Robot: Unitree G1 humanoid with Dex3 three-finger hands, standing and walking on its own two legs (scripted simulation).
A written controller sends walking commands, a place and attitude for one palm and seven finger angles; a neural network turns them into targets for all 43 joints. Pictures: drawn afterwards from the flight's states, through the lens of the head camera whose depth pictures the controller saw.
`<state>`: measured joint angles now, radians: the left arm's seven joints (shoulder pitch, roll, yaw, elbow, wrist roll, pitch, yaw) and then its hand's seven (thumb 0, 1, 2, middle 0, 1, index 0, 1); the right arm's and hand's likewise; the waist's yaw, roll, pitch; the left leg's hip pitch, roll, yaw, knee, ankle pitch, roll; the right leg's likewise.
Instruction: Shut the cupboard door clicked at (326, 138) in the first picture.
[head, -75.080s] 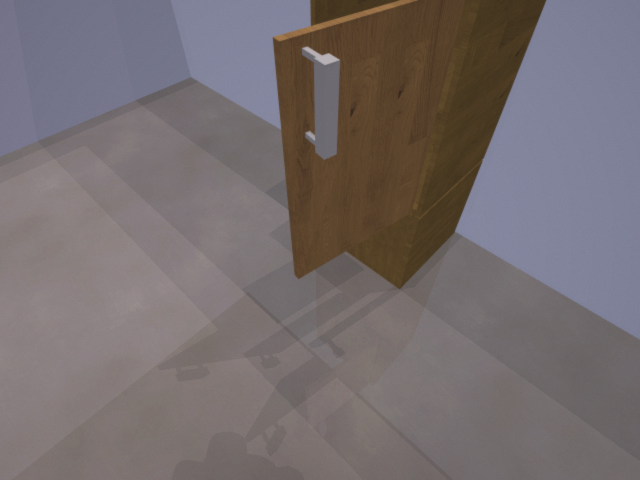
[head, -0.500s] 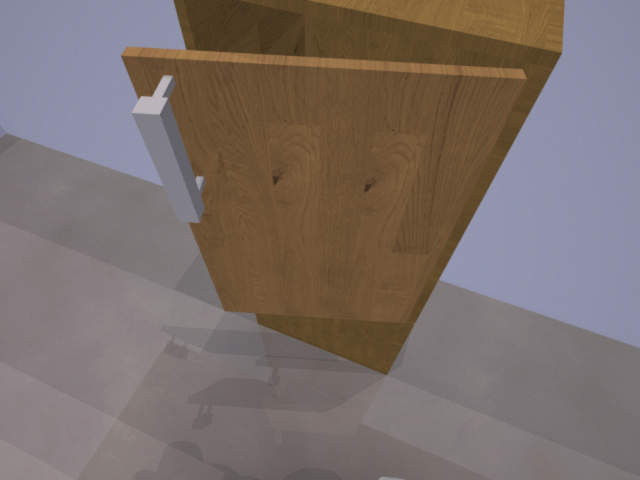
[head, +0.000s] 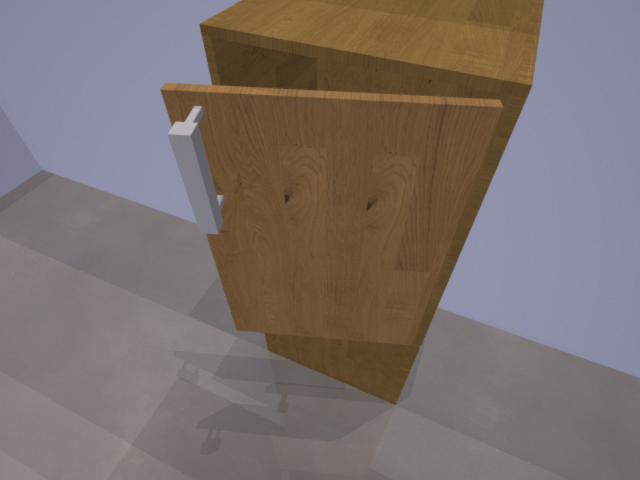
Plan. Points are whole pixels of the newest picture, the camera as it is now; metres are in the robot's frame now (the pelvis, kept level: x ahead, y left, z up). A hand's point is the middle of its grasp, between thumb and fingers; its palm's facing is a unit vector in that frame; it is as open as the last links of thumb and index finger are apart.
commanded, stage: look again from close up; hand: left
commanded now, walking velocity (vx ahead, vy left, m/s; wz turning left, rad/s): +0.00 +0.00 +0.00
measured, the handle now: (204, 172) +0.46 +0.19 +0.15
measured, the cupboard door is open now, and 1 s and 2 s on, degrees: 18 18 18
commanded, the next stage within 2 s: raise the hand and make a fist in 0.56 s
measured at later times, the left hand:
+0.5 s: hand out of the picture +0.04 +0.16 -0.17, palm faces +0.00 -0.97 -0.22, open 7.3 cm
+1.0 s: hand (216, 426) +0.18 +0.14 +0.00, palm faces -0.01 -1.00 +0.00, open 6.6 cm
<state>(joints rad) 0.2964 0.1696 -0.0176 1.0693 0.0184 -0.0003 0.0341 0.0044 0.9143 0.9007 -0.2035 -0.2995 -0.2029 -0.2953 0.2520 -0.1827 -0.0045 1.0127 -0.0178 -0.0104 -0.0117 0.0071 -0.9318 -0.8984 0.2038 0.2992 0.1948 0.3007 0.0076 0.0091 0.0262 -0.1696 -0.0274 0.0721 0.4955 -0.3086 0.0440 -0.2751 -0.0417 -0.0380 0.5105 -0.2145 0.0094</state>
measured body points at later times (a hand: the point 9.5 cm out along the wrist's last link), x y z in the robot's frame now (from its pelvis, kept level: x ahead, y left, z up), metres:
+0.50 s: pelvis +0.02 -0.03 +0.00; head +0.03 -0.04 +0.45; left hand +0.04 +0.21 -0.15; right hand +0.01 -0.25 -0.16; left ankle -0.02 +0.09 -0.74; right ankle +0.04 -0.13 -0.74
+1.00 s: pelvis -0.01 -0.04 -0.04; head +0.01 -0.03 +0.41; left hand +0.18 +0.19 +0.00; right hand +0.21 -0.29 -0.07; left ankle -0.02 +0.09 -0.74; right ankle +0.04 -0.13 -0.74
